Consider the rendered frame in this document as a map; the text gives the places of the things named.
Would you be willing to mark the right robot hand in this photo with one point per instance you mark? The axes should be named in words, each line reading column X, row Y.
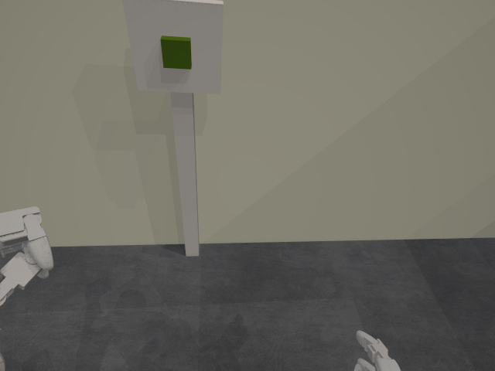
column 377, row 353

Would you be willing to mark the panel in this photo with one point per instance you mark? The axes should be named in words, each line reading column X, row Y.
column 201, row 21

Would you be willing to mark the button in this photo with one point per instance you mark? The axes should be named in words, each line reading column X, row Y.
column 176, row 52

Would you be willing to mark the left robot hand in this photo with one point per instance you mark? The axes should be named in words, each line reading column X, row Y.
column 21, row 232

